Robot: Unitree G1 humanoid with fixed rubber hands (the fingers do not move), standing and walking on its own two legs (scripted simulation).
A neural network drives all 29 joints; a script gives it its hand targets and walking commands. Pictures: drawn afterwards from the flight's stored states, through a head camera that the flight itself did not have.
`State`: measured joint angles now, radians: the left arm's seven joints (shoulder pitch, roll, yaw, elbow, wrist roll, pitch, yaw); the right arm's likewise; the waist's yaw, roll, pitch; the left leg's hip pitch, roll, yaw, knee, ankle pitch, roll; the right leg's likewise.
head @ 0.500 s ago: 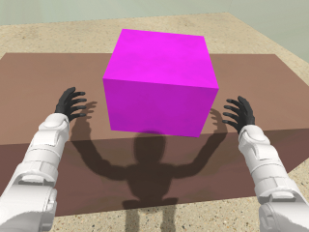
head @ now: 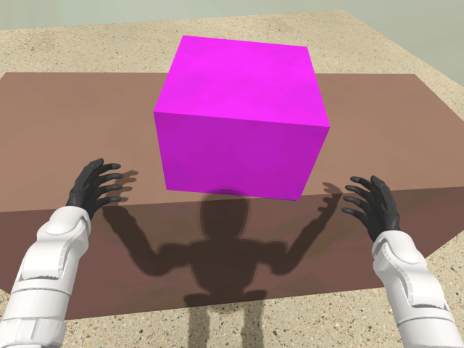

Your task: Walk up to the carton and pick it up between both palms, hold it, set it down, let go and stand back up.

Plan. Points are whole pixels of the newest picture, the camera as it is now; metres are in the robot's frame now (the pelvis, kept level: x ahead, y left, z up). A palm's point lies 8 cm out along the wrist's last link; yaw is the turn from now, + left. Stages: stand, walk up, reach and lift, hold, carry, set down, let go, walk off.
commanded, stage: set down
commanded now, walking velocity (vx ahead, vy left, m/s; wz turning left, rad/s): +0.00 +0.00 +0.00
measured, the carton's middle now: (239, 115) +0.59 -0.01 +0.08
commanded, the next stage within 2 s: none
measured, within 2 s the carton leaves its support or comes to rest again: neither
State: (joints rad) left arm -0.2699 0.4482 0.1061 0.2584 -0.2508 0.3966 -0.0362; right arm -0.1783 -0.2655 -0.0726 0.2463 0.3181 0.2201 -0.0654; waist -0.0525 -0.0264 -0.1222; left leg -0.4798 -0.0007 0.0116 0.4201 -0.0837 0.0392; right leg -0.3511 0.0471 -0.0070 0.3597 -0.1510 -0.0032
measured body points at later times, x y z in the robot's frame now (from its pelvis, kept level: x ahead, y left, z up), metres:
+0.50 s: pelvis -0.01 +0.00 +0.00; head -0.01 +0.04 +0.45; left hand +0.30 +0.26 +0.07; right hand +0.25 -0.23 +0.09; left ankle +0.07 +0.08 -0.74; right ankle +0.01 -0.12 -0.74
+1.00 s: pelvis -0.01 +0.01 +0.00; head +0.00 +0.04 +0.45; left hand +0.26 +0.26 +0.05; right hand +0.23 -0.22 +0.07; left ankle +0.07 +0.08 -0.74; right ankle +0.01 -0.12 -0.74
